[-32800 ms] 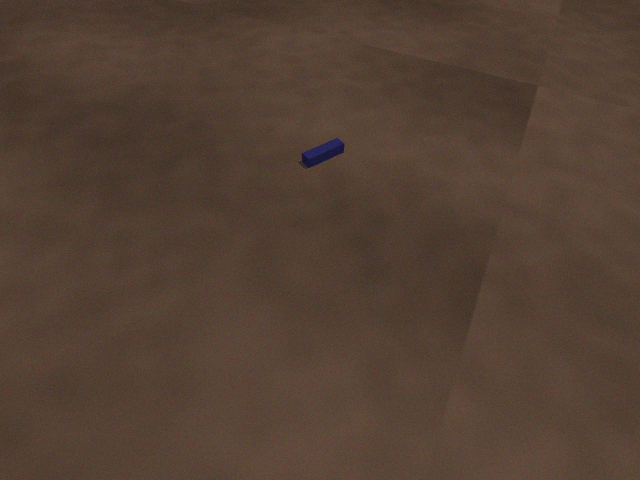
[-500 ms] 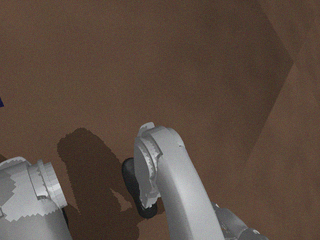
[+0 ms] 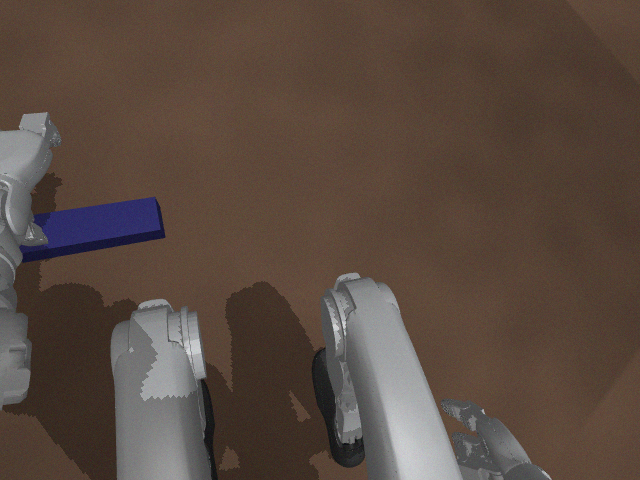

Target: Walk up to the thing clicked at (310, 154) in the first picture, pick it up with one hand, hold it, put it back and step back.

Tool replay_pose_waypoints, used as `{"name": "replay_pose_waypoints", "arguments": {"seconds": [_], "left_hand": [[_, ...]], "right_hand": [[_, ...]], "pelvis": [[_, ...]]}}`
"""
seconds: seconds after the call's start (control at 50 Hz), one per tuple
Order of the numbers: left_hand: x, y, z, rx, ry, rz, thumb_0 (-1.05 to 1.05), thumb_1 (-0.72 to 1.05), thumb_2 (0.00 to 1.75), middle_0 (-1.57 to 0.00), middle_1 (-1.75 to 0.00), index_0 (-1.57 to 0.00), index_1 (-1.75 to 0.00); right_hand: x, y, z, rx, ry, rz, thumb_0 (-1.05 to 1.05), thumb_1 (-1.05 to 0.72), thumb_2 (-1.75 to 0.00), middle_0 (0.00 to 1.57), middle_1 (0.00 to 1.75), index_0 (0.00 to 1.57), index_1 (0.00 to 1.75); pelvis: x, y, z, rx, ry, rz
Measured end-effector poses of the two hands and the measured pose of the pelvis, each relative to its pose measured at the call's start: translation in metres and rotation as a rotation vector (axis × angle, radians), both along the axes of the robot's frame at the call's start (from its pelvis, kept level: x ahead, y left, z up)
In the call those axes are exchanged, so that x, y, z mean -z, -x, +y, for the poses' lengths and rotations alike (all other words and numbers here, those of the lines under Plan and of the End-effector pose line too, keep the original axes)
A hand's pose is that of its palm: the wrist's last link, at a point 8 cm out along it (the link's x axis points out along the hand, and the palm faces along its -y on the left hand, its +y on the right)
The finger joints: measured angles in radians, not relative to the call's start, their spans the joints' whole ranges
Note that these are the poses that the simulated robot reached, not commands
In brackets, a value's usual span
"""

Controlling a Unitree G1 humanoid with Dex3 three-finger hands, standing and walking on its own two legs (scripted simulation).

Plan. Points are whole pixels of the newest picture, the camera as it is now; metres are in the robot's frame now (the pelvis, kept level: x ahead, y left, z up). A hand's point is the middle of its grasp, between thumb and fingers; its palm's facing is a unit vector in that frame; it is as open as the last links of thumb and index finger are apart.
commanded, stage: withdraw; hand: left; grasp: from above
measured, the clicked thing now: (90, 229) +0.48 +0.30 -0.33
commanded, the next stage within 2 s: home in 0.24 s
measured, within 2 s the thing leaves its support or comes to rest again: neither
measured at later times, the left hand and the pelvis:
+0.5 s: hand (43, 198) +0.48 +0.31 -0.19, palm faces -0.33 -0.06 -0.94, open 13.2 cm; pelvis +0.00 +0.00 -0.03, yaw -1 degrees
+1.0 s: hand out of the picture +0.32 +0.27 +0.03, palm faces -0.19 -0.72 -0.67, open 7.5 cm; pelvis +0.01 +0.00 +0.14, yaw +4 degrees
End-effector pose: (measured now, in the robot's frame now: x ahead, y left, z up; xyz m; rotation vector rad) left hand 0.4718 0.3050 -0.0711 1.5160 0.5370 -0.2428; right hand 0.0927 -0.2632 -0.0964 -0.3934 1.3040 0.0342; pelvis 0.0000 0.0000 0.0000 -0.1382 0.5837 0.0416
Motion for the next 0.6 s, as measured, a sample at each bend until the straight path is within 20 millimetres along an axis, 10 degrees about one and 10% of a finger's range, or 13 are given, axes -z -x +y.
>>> {"name": "replay_pose_waypoints", "arguments": {"seconds": [0.36, 0.6], "left_hand": [[0.08, -0.002, 0.001, 0.077, 0.04, -0.074, 0.0, -0.48, 0.99, -0.09, -1.01, -0.1, -1.0], [0.014, 0.006, 0.011, -0.094, 0.046, -0.135, 0.0, -0.08, 0.89, -0.21, -0.66, -0.2, -0.66]], "right_hand": [[0.007, 0.068, -0.007, 0.023, 0.154, 0.18, 0.0, -0.9, -0.9, 0.21, 0.3, 0.2, 0.3], [0.011, 0.04, 0.015, 0.128, 0.009, 0.107, 0.0, -0.89, -0.9, 0.21, 0.3, 0.2, 0.3]], "pelvis": [[0.038, 0.004, 0.003, 0.011, 0.026, -0.029], [0.006, -0.006, 0.005, -0.001, 0.006, 0.046]]}}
